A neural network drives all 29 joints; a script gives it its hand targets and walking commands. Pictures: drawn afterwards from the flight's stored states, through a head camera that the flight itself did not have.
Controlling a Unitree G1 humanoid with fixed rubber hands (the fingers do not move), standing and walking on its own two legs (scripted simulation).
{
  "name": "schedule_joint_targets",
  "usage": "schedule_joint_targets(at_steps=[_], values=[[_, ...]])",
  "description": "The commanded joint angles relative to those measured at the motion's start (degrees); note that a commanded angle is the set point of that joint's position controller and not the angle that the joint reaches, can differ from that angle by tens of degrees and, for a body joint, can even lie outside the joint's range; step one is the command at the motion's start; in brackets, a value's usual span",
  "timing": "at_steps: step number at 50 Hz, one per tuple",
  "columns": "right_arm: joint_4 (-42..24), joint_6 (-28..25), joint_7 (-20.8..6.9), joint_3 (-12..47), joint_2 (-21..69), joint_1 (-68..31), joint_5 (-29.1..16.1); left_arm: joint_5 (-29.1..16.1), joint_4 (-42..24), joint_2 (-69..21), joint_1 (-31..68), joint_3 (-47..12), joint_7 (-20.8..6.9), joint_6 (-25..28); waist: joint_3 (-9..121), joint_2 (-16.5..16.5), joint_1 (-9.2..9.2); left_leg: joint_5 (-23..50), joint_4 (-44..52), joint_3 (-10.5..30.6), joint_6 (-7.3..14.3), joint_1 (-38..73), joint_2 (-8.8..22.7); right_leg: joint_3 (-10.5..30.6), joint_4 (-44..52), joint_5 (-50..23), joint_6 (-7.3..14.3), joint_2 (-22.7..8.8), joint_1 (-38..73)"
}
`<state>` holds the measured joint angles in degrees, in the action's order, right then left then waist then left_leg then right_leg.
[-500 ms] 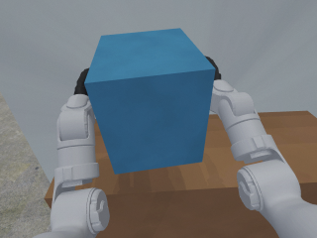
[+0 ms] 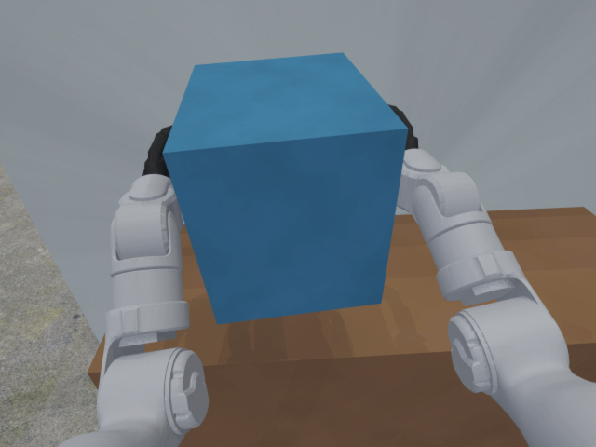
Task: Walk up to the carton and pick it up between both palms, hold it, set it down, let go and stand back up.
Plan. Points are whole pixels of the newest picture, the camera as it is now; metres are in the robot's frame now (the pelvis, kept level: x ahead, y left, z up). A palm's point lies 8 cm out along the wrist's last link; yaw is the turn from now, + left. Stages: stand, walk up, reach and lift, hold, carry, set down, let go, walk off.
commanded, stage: hold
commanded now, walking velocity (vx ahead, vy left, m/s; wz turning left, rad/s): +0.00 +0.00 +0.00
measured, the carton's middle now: (284, 179) +0.39 +0.01 +0.24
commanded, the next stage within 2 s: none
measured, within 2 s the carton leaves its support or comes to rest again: neither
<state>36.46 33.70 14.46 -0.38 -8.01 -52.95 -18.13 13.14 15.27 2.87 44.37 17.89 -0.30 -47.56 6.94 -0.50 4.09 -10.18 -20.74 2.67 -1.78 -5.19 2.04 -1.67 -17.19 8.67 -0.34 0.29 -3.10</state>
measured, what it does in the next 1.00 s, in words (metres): stands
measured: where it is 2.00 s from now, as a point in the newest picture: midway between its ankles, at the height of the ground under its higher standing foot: outside the picture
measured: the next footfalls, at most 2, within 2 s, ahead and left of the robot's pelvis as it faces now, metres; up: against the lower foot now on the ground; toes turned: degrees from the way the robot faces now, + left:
none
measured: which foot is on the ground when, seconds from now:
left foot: down 0.00-1.00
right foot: down 0.00-1.00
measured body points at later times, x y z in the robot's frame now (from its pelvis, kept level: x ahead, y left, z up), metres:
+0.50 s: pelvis +0.01 +0.00 +0.00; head -0.08 +0.02 +0.44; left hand +0.38 +0.16 +0.25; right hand +0.38 -0.15 +0.27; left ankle +0.02 +0.14 -0.75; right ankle +0.01 -0.12 -0.75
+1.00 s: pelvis +0.00 +0.00 +0.00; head -0.09 +0.02 +0.44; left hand +0.37 +0.17 +0.26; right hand +0.38 -0.14 +0.27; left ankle +0.02 +0.14 -0.75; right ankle +0.01 -0.12 -0.75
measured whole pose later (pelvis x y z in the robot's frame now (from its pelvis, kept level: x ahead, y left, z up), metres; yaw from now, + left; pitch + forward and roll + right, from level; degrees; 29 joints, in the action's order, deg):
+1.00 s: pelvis +0.00 +0.00 +0.00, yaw +0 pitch -5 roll -1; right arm 35.4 33.5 14.5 -0.9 -7.6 -52.3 -18.1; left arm 12.9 13.8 3.2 43.7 17.1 0.0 -47.9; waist 7.1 -1.2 4.3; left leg -10.2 -21.0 3.1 -2.0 -5.7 2.1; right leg -2.0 -17.1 8.6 -0.2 0.4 -3.3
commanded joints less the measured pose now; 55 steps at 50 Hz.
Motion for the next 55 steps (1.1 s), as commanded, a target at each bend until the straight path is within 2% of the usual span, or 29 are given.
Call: schedule_joint_targets(at_steps=[1,3,5,6,7,8,9,10,11,12,13,14,18,21,24,27,32,33,37,38,39,40,41,42,43,46,51,54,55], values=[[-21.81,-3.27,-7.37,16.71,40.77,-48.65,-8.19,-11.23,-9.9,-34.43,49.05,-25.39,-8.15,5.47,20.68,1.56,0.56,8.29,2.83,-2.18,0.58,2.17,-4.9,0.27,1.8,-6.75,-2.51,4.25,5.23],[-18.92,-2.6,-7.3,16.23,39.51,-45.45,-7.76,-10.52,-9.04,-34.23,47.34,-24.67,-8.41,4.78,19.89,1.77,1.44,9.75,2.41,-1.98,0.31,3.0,-4.85,0.34,1.14,-9.49,-2.55,3.7,6.24],[-23.56,-3.29,-7.04,17.94,40.82,-46.75,-8.74,-10.78,-10.71,-34.42,46.02,-25.09,-8.29,5.16,23.35,1.63,0.39,12.46,1.85,-2.08,0.32,3.28,-5.2,0.54,1.16,-11.61,-2.42,4.05,8.59],[-21.09,-2.63,-6.94,17.39,39.53,-44.76,-8.53,-10.83,-9.98,-34.39,44.69,-26.09,-8.43,4.82,21.15,1.81,1.78,11.79,1.91,-2.04,-0.48,3.64,-4.92,0.22,1.05,-11.18,-2.75,4.25,7.08],[-19.95,-2.21,-6.67,17.6,39.95,-44.28,-8.71,-9.24,-9.28,-33.32,45.07,-24.54,-8.72,4.85,19.95,2.08,0.65,10.95,1.91,-2.33,0.07,2.68,-5.49,0.52,1.52,-11.33,-2.93,3.86,7.85],[-21.9,-2.44,-6.63,18.07,39.71,-44.24,-9.25,-10.37,-10.9,-34.13,46.48,-26.11,-8.54,4.88,22.32,3.0,0.59,12.06,1.26,-2.07,-0.19,2.61,-5.49,0.75,0.68,-11.94,-2.72,4.16,8.48],[-21.9,-2.37,-6.75,17.04,39.2,-43.9,-9.67,-11.64,-12.13,-35.3,47.32,-27.65,-8.5,4.79,22.29,4.49,2.3,12.1,1.22,-1.85,-0.58,3.6,-5.19,0.96,0.65,-12.47,-2.42,3.92,7.44],[-23.12,-2.71,-6.74,17.54,39.53,-44.78,-10.15,-10.82,-13.33,-36.1,46.0,-28.13,-8.48,4.45,21.69,5.13,1.76,14.84,1.39,-1.81,-1.09,3.92,-4.79,0.49,0.39,-12.6,-2.33,4.41,7.33],[-19.45,-1.72,-6.49,16.51,38.27,-42.65,-9.02,-10.68,-10.01,-34.35,46.04,-25.97,-8.54,4.16,18.27,4.16,2.15,10.53,1.55,-1.84,-0.69,2.71,-5.14,0.94,1.61,-9.37,-2.25,4.05,6.34],[-22.28,-2.6,-6.88,17.53,39.24,-46.1,-9.54,-10.3,-10.11,-34.79,46.95,-25.91,-8.89,4.17,20.73,3.54,1.09,9.77,2.17,-1.8,-0.04,2.79,-5.12,0.46,1.06,-8.98,-2.68,4.05,6.59],[-25.59,-2.8,-6.73,17.72,39.1,-44.93,-9.83,-12.18,-15.2,-36.83,45.47,-29.28,-8.6,4.53,24.46,4.23,2.56,15.94,1.01,-1.64,-1.44,4.48,-4.87,0.51,0.01,-14.55,-2.6,4.41,7.99],[-24.11,-2.18,-6.58,18.33,38.47,-44.16,-10.36,-10.44,-14.12,-34.67,45.68,-26.66,-8.38,4.26,21.59,4.14,1.03,15.12,0.92,-1.73,-0.81,4.32,-5.1,0.28,0.19,-13.03,-2.6,4.47,7.78],[-23.87,-2.39,-6.84,18.79,39.76,-46.21,-9.42,-9.1,-11.13,-34.38,44.12,-24.98,-8.68,3.9,20.47,2.16,-0.25,12.7,1.86,-2.1,0.22,2.93,-5.19,0.67,0.72,-11.76,-2.96,4.1,8.26],[-20.77,-1.87,-7.03,17.61,39.52,-43.4,-8.67,-8.76,-10.58,-34.15,43.97,-24.04,-9.37,3.67,18.79,0.55,0.33,10.49,2.74,-2.42,0.21,2.13,-4.77,0.43,1.13,-8.05,-2.35,4.44,8.22],[-26.68,-2.45,-7.01,18.82,38.93,-45.24,-10.41,-10.85,-13.19,-35.71,42.99,-27.26,-8.64,3.63,23.19,2.8,1.15,16.46,1.14,-1.89,-1.16,4.11,-4.69,0.65,0.31,-14.03,-2.19,4.93,9.74],[-24.85,-2.58,-7.35,18.66,38.9,-44.65,-10.48,-11.44,-15.38,-36.46,46.54,-28.61,-8.12,3.97,22.43,4.83,1.26,16.43,1.0,-1.85,-1.89,4.46,-4.47,0.29,0.31,-12.4,-1.99,5.0,7.22],[-20.38,-1.69,-7.54,17.67,37.54,-42.72,-8.61,-9.31,-10.46,-34.45,42.6,-26.2,-7.91,3.27,16.66,3.42,0.08,10.48,2.45,-2.2,-0.6,2.23,-4.75,0.29,1.22,-7.86,-2.11,4.4,6.15],[-22.55,-2.22,-7.45,17.58,38.54,-45.94,-8.61,-8.78,-8.21,-34.54,41.72,-24.77,-8.34,2.98,17.22,1.32,-0.05,9.87,2.95,-1.94,0.26,2.11,-4.57,0.54,1.75,-7.25,-2.5,4.48,6.02],[-20.63,-2.16,-7.82,17.41,39.48,-44.73,-8.57,-9.34,-11.55,-34.53,45.46,-25.57,-8.88,3.85,18.53,2.08,0.74,9.81,2.87,-2.26,0.14,2.03,-4.81,0.25,1.29,-8.58,-2.37,4.17,7.31],[-19.87,-2.06,-7.86,16.74,38.75,-45.43,-8.1,-9.33,-8.19,-34.14,44.88,-24.82,-8.8,3.69,15.53,1.49,0.89,7.83,3.33,-1.81,0.12,1.15,-4.66,0.3,1.78,-6.99,-2.47,3.9,5.1],[-21.93,-2.78,-7.69,17.7,39.92,-46.3,-8.94,-10.41,-12.07,-34.99,46.54,-26.06,-8.49,4.38,21.57,2.75,0.79,11.07,2.36,-1.81,0.14,3.23,-4.7,0.4,1.26,-9.27,-2.33,4.02,6.83],[-23.4,-3.04,-7.55,17.86,39.64,-49.13,-8.94,-10.31,-9.06,-34.99,45.78,-25.48,-8.32,4.31,20.45,1.09,0.23,8.32,2.67,-1.73,0.67,1.96,-4.74,0.25,2.01,-6.36,-2.56,4.21,6.06],[-21.59,-2.85,-7.69,17.59,40.58,-46.5,-8.58,-12.01,-13.18,-35.67,49.79,-27.92,-7.81,5.26,21.85,3.73,1.47,10.35,2.37,-1.59,-0.04,3.31,-4.6,0.17,1.27,-8.56,-2.17,4.4,5.49],[-22.29,-2.8,-7.8,17.79,39.74,-45.6,-8.13,-10.72,-11.17,-34.84,46.11,-26.9,-7.97,4.72,22.25,2.41,0.6,10.83,2.25,-1.92,0.01,2.7,-4.54,0.22,0.73,-9.7,-2.22,4.32,7.32],[-23.38,-3.35,-7.67,18.82,40.9,-44.58,-9.43,-12.96,-17.21,-35.99,48.77,-29.36,-7.56,5.68,26.28,3.0,1.66,14.37,1.27,-1.64,-0.73,4.61,-4.5,-0.1,-0.06,-12.49,-2.09,4.71,8.44],[-21.39,-3.08,-7.36,16.69,39.49,-47.43,-8.01,-9.92,-7.43,-34.94,46.57,-25.73,-8.1,4.51,18.66,3.26,0.51,9.04,2.58,-1.73,0.0,2.06,-4.98,-0.01,1.6,-6.87,-2.32,3.86,5.02],[-16.36,-2.69,-7.96,15.91,39.09,-45.37,-7.67,-9.35,-7.87,-35.46,46.33,-25.42,-8.53,4.46,16.84,4.01,0.59,6.43,3.58,-2.12,-0.12,1.17,-4.47,0.38,1.51,-4.26,-2.04,3.93,4.53],[-16.69,-2.88,-7.77,15.91,39.65,-47.38,-7.67,-9.33,-5.69,-34.07,47.78,-23.61,-8.78,4.65,17.37,2.17,0.51,4.06,3.85,-2.03,0.77,0.16,-4.66,0.24,1.83,-3.42,-2.53,3.77,5.61],[-23.0,-3.71,-7.51,17.57,42.7,-50.33,-8.42,-11.05,-9.28,-34.32,49.09,-24.73,-8.75,5.65,23.06,-0.41,-0.36,7.18,2.73,-2.28,1.41,1.02,-5.0,0.37,1.44,-5.9,-2.81,3.77,6.58]])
